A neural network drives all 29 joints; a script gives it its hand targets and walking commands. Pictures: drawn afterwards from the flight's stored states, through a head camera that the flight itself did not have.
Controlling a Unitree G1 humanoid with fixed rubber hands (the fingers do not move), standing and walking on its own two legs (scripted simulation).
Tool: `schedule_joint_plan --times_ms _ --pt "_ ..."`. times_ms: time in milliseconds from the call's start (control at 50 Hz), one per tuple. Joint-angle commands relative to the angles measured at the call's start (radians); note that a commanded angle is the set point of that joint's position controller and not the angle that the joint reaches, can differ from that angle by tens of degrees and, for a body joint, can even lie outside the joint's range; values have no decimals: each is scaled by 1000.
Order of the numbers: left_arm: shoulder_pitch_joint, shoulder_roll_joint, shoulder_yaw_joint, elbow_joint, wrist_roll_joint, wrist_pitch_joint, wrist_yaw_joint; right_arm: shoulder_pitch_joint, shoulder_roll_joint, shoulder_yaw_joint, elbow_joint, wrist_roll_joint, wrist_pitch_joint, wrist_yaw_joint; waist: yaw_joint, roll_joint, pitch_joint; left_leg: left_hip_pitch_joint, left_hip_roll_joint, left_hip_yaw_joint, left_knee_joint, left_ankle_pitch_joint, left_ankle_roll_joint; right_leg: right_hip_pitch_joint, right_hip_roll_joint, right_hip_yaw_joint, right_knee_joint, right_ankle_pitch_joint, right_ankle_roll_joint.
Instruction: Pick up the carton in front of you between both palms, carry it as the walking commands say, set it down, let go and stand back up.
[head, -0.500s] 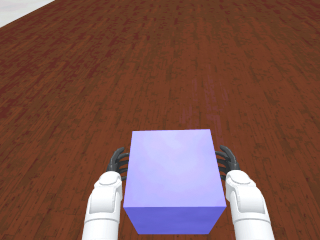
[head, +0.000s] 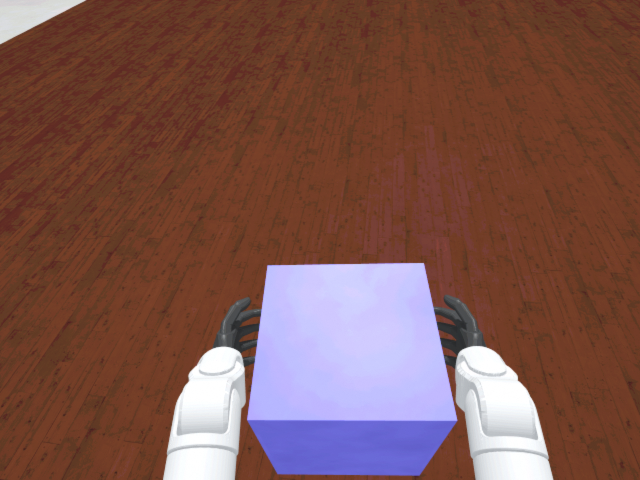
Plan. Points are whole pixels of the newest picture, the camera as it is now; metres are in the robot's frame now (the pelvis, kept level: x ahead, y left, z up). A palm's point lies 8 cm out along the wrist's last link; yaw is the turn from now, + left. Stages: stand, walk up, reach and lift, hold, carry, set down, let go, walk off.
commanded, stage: carry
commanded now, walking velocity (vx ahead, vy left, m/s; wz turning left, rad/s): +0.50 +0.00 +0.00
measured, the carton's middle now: (346, 374) +0.30 +0.00 -0.05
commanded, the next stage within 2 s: none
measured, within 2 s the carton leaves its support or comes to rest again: neither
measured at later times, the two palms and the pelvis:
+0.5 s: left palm (232, 241) +0.51 +0.19 +0.00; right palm (408, 243) +0.49 -0.11 +0.01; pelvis +0.23 +0.06 +0.01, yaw -4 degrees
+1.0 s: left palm (248, 187) +0.63 +0.18 +0.03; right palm (407, 186) +0.63 -0.12 +0.03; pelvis +0.34 +0.03 -0.01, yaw -2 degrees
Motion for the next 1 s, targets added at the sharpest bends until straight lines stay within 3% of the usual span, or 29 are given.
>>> schedule_joint_plan --times_ms 0,60,120,200,240,260,280,300,320,340,360,380,420,460,520,560,580,600,620,640,660,700,760,860,980 --pt "-465 -867 -629 -191 -284 -43 -206 -432 892 631 -112 270 -40 211 8 -60 -230 -292 65 -34 -47 104 1 390 -309 367 -262 90 -108" --pt "-440 -833 -629 -204 -280 -35 -198 -393 850 629 -139 252 -31 193 5 -111 -208 -247 49 21 -189 235 -25 341 -258 255 -298 39 -92" --pt "-371 -781 -581 -166 -243 -28 -189 -344 799 595 -122 225 -25 182 5 -146 -167 -192 31 67 -334 313 -26 305 -230 171 -286 105 -76" --pt "-342 -751 -539 -141 -210 -27 -178 -363 775 575 -111 226 -27 182 9 -183 -120 -84 17 111 -448 392 -18 255 -213 112 -246 95 -41" --pt "-351 -750 -539 -144 -203 -26 -174 -357 772 559 -85 228 -31 184 -8 -130 -140 92 -24 174 -528 389 -18 203 -164 37 -67 183 0" --pt "-349 -752 -535 -136 -197 -24 -172 -357 769 546 -66 225 -32 185 -19 -74 -193 264 -13 158 -537 374 -6 118 -132 -2 101 278 31" --pt "-359 -751 -539 -128 -196 -19 -172 -333 767 533 -44 216 -31 187 -41 94 -253 409 173 -94 -610 427 31 -23 -72 -22 362 118 86" --pt "-347 -755 -543 -108 -197 -16 -172 -316 759 520 -25 208 -34 191 -33 313 -306 601 362 -405 -661 551 157 -275 33 31 582 -200 113" --pt "-337 -766 -562 -112 -200 -23 -176 -299 784 518 -9 219 -42 198 -30 283 -299 585 398 -423 -662 757 210 -348 9 138 717 -306 88" --pt "-357 -791 -574 -122 -211 -36 -183 -295 811 522 -7 223 -53 204 -33 206 -300 548 381 -336 -641 935 212 -349 -12 182 756 -319 69" --pt "-369 -816 -583 -126 -218 -51 -189 -303 834 527 -13 228 -68 210 -33 129 -315 536 354 -245 -623 979 181 -345 -48 206 709 -302 58" --pt "-374 -838 -598 -126 -225 -68 -193 -316 849 539 -20 234 -85 214 -30 87 -311 505 329 -174 -637 962 138 -322 -75 213 593 -256 53" --pt "-379 -868 -620 -131 -236 -102 -193 -352 868 565 -40 244 -118 222 -23 109 -319 443 272 -61 -652 934 98 -225 -45 167 403 -180 60" --pt "-359 -871 -644 -143 -243 -123 -189 -355 874 592 -53 255 -140 226 -19 119 -335 413 242 10 -636 936 104 -148 -20 134 276 -131 61" --pt "-364 -849 -677 -192 -252 -118 -182 -348 865 625 -97 268 -138 222 -23 155 -330 384 224 54 -613 862 105 -81 -9 87 140 12 57" --pt "-375 -833 -684 -221 -263 -93 -180 -361 849 637 -133 272 -113 215 -13 139 -310 326 193 81 -570 718 72 9 -17 61 2 186 49" --pt "-371 -824 -678 -220 -265 -77 -180 -356 836 634 -136 267 -96 210 -9 115 -293 285 172 85 -543 618 42 65 -33 61 -66 283 50" --pt "-365 -807 -659 -209 -259 -60 -181 -348 819 625 -135 256 -78 204 -8 87 -291 222 165 83 -507 538 17 143 -85 96 -66 338 47" --pt "-366 -778 -627 -193 -250 -42 -183 -335 797 605 -130 239 -59 197 -16 -3 -302 160 134 92 -450 407 -12 210 -177 176 -18 585 39" --pt "-359 -767 -594 -171 -236 -30 -183 -330 787 601 -110 229 -36 191 -19 -73 -320 158 95 39 -494 371 -32 223 -208 205 32 643 -5" --pt "-334 -759 -566 -125 -228 -22 -184 -333 774 586 -102 218 -24 188 -12 -112 -292 194 99 37 -501 370 -41 171 -197 204 24 598 -6" --pt "-300 -752 -500 -54 -195 -19 -186 -350 762 551 -62 198 -15 191 -10 -93 -267 225 111 42 -471 488 -47 141 -167 178 37 653 7" --pt "-327 -788 -493 -34 -199 -25 -194 -363 799 541 -32 203 -18 199 -11 -64 -293 229 116 50 -456 620 -53 162 -145 149 88 729 9" --pt "-394 -845 -538 -70 -221 -33 -203 -391 857 554 -25 220 -27 211 -11 -18 -318 239 108 54 -441 689 -57 172 -140 139 122 771 5" --pt "-405 -854 -576 -112 -236 -35 -202 -384 863 569 -49 230 -32 211 -11 2 -335 268 110 50 -430 750 -50 157 -127 124 138 705 8"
